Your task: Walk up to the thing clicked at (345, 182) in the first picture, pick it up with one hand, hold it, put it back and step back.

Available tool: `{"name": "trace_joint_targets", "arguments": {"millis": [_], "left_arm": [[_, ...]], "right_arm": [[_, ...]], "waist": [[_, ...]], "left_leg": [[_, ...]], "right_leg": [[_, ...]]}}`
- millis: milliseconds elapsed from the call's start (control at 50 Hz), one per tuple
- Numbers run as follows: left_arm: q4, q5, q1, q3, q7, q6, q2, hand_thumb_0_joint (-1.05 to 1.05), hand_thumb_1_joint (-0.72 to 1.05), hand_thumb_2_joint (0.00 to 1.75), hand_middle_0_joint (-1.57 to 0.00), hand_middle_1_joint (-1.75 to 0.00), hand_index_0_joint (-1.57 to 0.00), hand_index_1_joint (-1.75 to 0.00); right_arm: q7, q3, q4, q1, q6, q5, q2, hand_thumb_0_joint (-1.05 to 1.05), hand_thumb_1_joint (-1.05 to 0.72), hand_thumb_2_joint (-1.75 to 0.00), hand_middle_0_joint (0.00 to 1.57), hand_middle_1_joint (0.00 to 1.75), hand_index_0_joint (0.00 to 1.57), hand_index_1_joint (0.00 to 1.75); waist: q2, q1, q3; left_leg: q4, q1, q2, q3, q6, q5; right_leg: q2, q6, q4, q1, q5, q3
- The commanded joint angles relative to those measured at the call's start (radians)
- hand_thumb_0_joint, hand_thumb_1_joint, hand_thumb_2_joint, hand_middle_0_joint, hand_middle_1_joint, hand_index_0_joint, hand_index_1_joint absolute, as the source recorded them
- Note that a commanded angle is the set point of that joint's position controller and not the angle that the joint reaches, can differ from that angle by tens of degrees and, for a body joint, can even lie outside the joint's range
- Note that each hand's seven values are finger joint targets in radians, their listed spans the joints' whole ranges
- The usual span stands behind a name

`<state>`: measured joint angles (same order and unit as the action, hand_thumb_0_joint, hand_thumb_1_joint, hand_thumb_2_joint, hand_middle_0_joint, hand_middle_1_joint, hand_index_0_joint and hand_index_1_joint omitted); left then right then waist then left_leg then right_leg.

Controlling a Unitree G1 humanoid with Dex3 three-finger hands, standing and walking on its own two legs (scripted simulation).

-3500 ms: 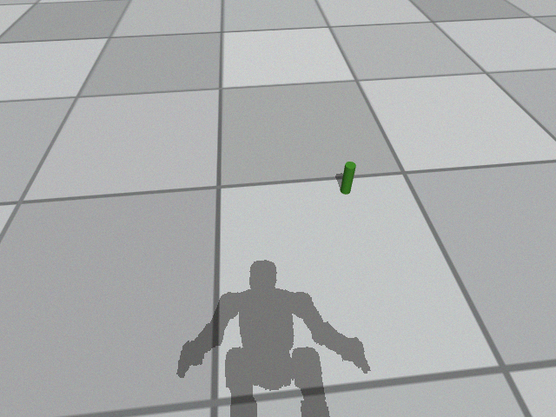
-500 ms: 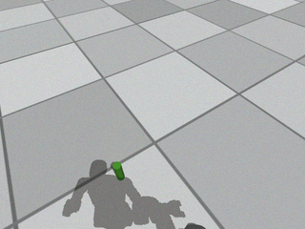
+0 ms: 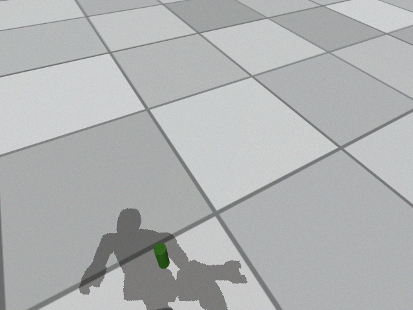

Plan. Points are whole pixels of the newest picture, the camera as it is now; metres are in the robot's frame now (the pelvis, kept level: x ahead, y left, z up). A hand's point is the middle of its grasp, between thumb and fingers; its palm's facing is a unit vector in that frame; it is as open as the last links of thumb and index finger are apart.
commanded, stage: walk up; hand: left
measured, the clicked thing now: (162, 256) +0.45 +0.20 -0.66
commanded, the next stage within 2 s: stand in 1.52 s
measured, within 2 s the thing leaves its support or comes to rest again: neither
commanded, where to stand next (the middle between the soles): +0.11 -0.02 m, yaw +0 degrees
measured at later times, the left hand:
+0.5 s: hand out of the picture +0.15 +0.23 -0.13, palm faces -0.04 -0.94 -0.35, open 7.4 cm
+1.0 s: hand out of the picture +0.15 +0.24 -0.13, palm faces -0.02 -0.95 -0.32, open 7.4 cm
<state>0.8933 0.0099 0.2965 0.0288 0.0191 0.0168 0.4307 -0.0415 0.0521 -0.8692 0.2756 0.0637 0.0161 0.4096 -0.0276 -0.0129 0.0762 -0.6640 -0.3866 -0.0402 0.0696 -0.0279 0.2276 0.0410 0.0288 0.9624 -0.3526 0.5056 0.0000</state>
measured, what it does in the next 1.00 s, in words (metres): steps on the spot: right foot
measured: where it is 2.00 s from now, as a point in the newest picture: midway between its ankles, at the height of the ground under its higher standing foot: outside the picture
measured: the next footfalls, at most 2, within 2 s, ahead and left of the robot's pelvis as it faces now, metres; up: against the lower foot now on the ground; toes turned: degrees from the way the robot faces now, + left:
right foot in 0.20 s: +0.12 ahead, -0.14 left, +0.00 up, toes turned -2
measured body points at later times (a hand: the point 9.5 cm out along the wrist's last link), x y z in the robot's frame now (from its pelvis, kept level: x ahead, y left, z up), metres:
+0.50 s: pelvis +0.05 -0.02 +0.01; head +0.07 -0.02 +0.46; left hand +0.15 +0.28 -0.11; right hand +0.12 -0.31 -0.12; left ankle +0.08 +0.11 -0.72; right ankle +0.08 -0.14 -0.72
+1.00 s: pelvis +0.06 -0.01 +0.03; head +0.07 -0.01 +0.48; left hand +0.16 +0.29 -0.10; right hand +0.15 -0.32 -0.10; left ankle +0.08 +0.11 -0.72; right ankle +0.08 -0.14 -0.72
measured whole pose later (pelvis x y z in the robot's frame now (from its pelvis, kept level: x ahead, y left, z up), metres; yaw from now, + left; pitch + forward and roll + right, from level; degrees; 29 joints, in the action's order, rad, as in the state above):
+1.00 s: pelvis +0.06 -0.01 +0.03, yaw +0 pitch -2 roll +0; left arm 1.18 0.01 0.05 0.01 0.02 0.00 0.35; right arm -0.01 0.00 -1.17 0.06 0.02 0.01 0.36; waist 0.00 0.00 0.05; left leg -0.34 -0.14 -0.04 0.05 0.01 0.16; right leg 0.03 -0.02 0.33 -0.14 0.15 0.04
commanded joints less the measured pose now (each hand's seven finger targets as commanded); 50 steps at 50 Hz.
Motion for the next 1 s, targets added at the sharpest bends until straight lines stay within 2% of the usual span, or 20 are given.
{"name": "trace_joint_targets", "arguments": {"millis": [0, 60, 120, 140, 160, 180, 200, 220, 240, 260, 280, 300, 320, 340, 380, 440, 480, 620, 800, 980], "left_arm": [[-0.034, -0.009, 0.055, 0.061, -0.019, 0.022, 0.195, 0.0, 0.9, 0.9, -0.2, -0.3, -0.2, -0.3], [-0.001, -0.004, 0.059, 0.057, -0.012, 0.015, 0.152, 0.0, 0.9, 0.9, -0.2, -0.3, -0.2, -0.3], [0.024, -0.002, 0.03, 0.061, -0.017, 0.009, 0.144, 0.0, 0.9, 0.9, -0.2, -0.3, -0.2, -0.3], [0.036, 0.0, 0.042, 0.062, -0.019, 0.011, 0.138, 0.0, 0.9, 0.9, -0.2, -0.3, -0.2, -0.3], [0.05, 0.007, 0.045, 0.065, -0.023, 0.015, 0.153, 0.0, 0.9, 0.9, -0.2, -0.3, -0.2, -0.3], [0.041, 0.013, 0.01, 0.07, -0.025, 0.02, 0.176, 0.0, 0.9, 0.9, -0.2, -0.3, -0.2, -0.3], [0.013, 0.02, -0.068, 0.07, -0.026, 0.031, 0.229, 0.0, 0.9, 0.9, -0.2, -0.3, -0.2, -0.3], [0.009, 0.01, -0.152, 0.07, -0.022, 0.026, 0.262, 0.0, 0.9, 0.9, -0.2, -0.3, -0.2, -0.3], [0.001, 0.007, -0.2, 0.058, -0.019, 0.023, 0.237, 0.0, 0.9, 0.9, -0.2, -0.3, -0.2, -0.3], [0.01, -0.002, -0.217, 0.045, -0.02, 0.02, 0.211, 0.0, 0.9, 0.9, -0.2, -0.3, -0.2, -0.3], [0.02, -0.001, -0.226, 0.035, -0.022, 0.019, 0.187, 0.0, 0.9, 0.9, -0.2, -0.3, -0.2, -0.3], [0.038, -0.006, -0.202, 0.03, -0.02, 0.019, 0.164, 0.0, 0.9, 0.9, -0.2, -0.3, -0.2, -0.3], [0.057, -0.008, -0.19, 0.028, -0.018, 0.017, 0.16, 0.0, 0.9, 0.9, -0.2, -0.3, -0.2, -0.3], [0.068, -0.007, -0.177, 0.029, -0.015, 0.017, 0.163, 0.0, 0.9, 0.9, -0.2, -0.3, -0.2, -0.3], [0.088, -0.01, -0.213, 0.028, -0.017, 0.02, 0.162, 0.0, 0.9, 0.9, -0.2, -0.3, -0.2, -0.3], [0.121, -0.018, -0.223, 0.023, -0.021, 0.019, 0.156, 0.0, 0.9, 0.9, -0.2, -0.3, -0.2, -0.3], [0.138, -0.02, -0.248, 0.022, -0.021, 0.017, 0.149, 0.0, 0.9, 0.9, -0.2, -0.3, -0.2, -0.3], [0.181, -0.019, -0.316, 0.016, -0.019, 0.006, 0.126, 0.0, 0.9, 0.9, -0.2, -0.3, -0.2, -0.3], [0.213, -0.012, -0.324, 0.018, -0.013, 0.004, 0.127, 0.0, 0.9, 0.9, -0.2, -0.3, -0.2, -0.3], [0.227, -0.007, -0.311, 0.021, -0.012, 0.004, 0.122, 0.0, 0.9, 0.9, -0.2, -0.3, -0.2, -0.3]], "right_arm": [[0.041, 0.072, 0.054, 0.039, 0.02, -0.005, 0.288, 0.0, -0.9, -0.9, 0.2, 0.3, 0.2, 0.3], [0.045, 0.055, 0.065, -0.017, 0.015, 0.002, 0.262, 0.0, -0.9, -0.9, 0.2, 0.3, 0.2, 0.3], [0.045, 0.041, 0.063, -0.064, 0.0, -0.005, 0.256, 0.0, -0.9, -0.9, 0.2, 0.3, 0.2, 0.3], [0.045, 0.035, 0.065, -0.096, -0.007, -0.009, 0.249, 0.0, -0.9, -0.9, 0.2, 0.3, 0.2, 0.3], [0.044, 0.019, 0.063, -0.114, -0.015, -0.02, 0.209, 0.0, -0.9, -0.9, 0.2, 0.3, 0.2, 0.3], [0.044, 0.004, 0.055, -0.094, -0.021, -0.022, 0.17, 0.0, -0.9, -0.9, 0.2, 0.3, 0.2, 0.3], [0.043, -0.007, 0.044, -0.068, -0.029, -0.028, 0.129, 0.0, -0.9, -0.9, 0.2, 0.3, 0.2, 0.3], [0.052, 0.008, 0.009, -0.079, -0.035, -0.028, 0.169, 0.0, -0.9, -0.9, 0.2, 0.3, 0.2, 0.3], [0.051, 0.016, -0.027, -0.055, -0.037, -0.025, 0.188, 0.0, -0.9, -0.9, 0.2, 0.3, 0.2, 0.3], [0.047, 0.013, -0.05, -0.049, -0.032, -0.027, 0.188, 0.0, -0.9, -0.9, 0.2, 0.3, 0.2, 0.3], [0.047, 0.014, -0.068, -0.053, -0.026, -0.029, 0.195, 0.0, -0.9, -0.9, 0.2, 0.3, 0.2, 0.3], [0.046, 0.01, -0.077, -0.082, -0.019, -0.026, 0.202, 0.0, -0.9, -0.9, 0.2, 0.3, 0.2, 0.3], [0.045, 0.006, -0.077, -0.117, -0.014, -0.021, 0.212, 0.0, -0.9, -0.9, 0.2, 0.3, 0.2, 0.3], [0.042, -0.004, -0.089, -0.137, -0.012, -0.022, 0.215, 0.0, -0.9, -0.9, 0.2, 0.3, 0.2, 0.3], [0.043, -0.018, -0.123, -0.145, -0.01, -0.022, 0.189, 0.0, -0.9, -0.9, 0.2, 0.3, 0.2, 0.3], [0.045, -0.022, -0.158, -0.178, -0.008, -0.025, 0.19, 0.0, -0.9, -0.9, 0.2, 0.3, 0.2, 0.3], [0.046, -0.025, -0.178, -0.185, -0.011, -0.024, 0.18, 0.0, -0.9, -0.9, 0.2, 0.3, 0.2, 0.3], [0.046, -0.027, -0.231, -0.238, -0.02, -0.017, 0.169, 0.0, -0.9, -0.9, 0.2, 0.3, 0.2, 0.3], [0.047, -0.025, -0.244, -0.27, -0.018, -0.013, 0.165, 0.0, -0.9, -0.9, 0.2, 0.3, 0.2, 0.3], [0.046, -0.022, -0.248, -0.27, -0.021, -0.012, 0.164, 0.0, -0.9, -0.9, 0.2, 0.3, 0.2, 0.3]], "waist": [[0.193, 0.01, -0.052], [0.205, 0.004, -0.081], [0.194, 0.0, -0.089], [0.183, -0.019, -0.105], [0.144, -0.036, -0.109], [0.055, -0.026, -0.091], [-0.098, 0.017, -0.051], [-0.137, 0.029, -0.036], [-0.096, 0.046, -0.022], [-0.052, 0.057, -0.025], [-0.035, 0.061, -0.052], [-0.023, 0.037, -0.082], [-0.026, 0.017, -0.099], [-0.041, 0.001, -0.114], [-0.039, 0.012, -0.116], [0.005, 0.005, -0.139], [-0.011, 0.006, -0.144], [0.028, 0.006, -0.116], [0.028, 0.009, -0.139], [0.033, 0.012, -0.109]], "left_leg": [[0.304, 0.196, -0.263, -0.333, -0.183, -0.064], [0.261, 0.1, -0.233, -0.23, -0.174, -0.187], [0.215, -0.004, -0.217, -0.198, -0.149, -0.101], [0.17, -0.025, -0.206, -0.183, -0.136, -0.059], [0.137, -0.066, -0.188, -0.174, -0.097, 0.018], [0.092, -0.114, -0.152, -0.149, -0.057, 0.103], [-0.005, -0.104, -0.058, -0.095, -0.006, 0.206], [-0.072, 0.033, 0.003, -0.048, 0.0, 0.289], [-0.064, 0.13, -0.007, -0.062, 0.004, 0.251], [0.03, 0.167, -0.012, -0.063, 0.002, 0.171], [0.113, 0.185, -0.046, -0.092, -0.008, 0.077], [0.171, 0.172, -0.09, -0.159, -0.023, 0.047], [0.202, 0.123, -0.111, -0.201, -0.033, 0.081], [0.199, 0.099, -0.115, -0.194, -0.037, 0.084], [0.201, 0.124, -0.082, -0.142, -0.012, -0.031], [0.216, 0.189, -0.091, -0.132, -0.009, -0.161], [0.232, 0.204, -0.091, -0.124, -0.005, -0.191], [0.333, 0.207, -0.1, -0.132, 0.008, -0.136], [0.37, 0.263, -0.106, -0.118, 0.015, -0.173], [0.405, 0.251, -0.102, -0.131, 0.015, -0.085]], "right_leg": [[0.052, 0.012, 0.018, -0.194, -0.029, -0.051], [0.036, -0.005, -0.126, -0.042, -0.096, -0.003], [-0.005, -0.001, -0.247, 0.093, -0.185, 0.039], [-0.014, 0.005, -0.332, 0.147, -0.249, 0.048], [-0.009, 0.018, -0.363, 0.189, -0.259, 0.026], [0.046, 0.034, -0.46, 0.202, -0.225, -0.069], [0.195, 0.079, -0.601, 0.081, -0.098, -0.331], [0.27, 0.16, -0.64, -0.08, -0.023, -0.378], [0.245, 0.155, -0.616, -0.149, -0.023, -0.331], [0.194, 0.11, -0.586, -0.152, -0.065, -0.234], [0.145, 0.061, -0.539, -0.106, -0.139, -0.162], [0.1, 0.032, -0.495, -0.05, -0.209, -0.115], [0.069, 0.021, -0.486, 0.016, -0.21, -0.091], [0.074, 0.021, -0.505, 0.072, -0.203, -0.1], [0.1, 0.027, -0.515, 0.115, -0.301, -0.113], [0.099, 0.022, -0.523, 0.145, -0.43, -0.084], [0.1, 0.014, -0.542, 0.164, -0.454, -0.078], [0.096, -0.002, -0.628, 0.207, -0.38, -0.064], [0.101, -0.014, -0.67, 0.238, -0.431, -0.057], [0.095, -0.019, -0.705, 0.225, -0.354, -0.058]]}}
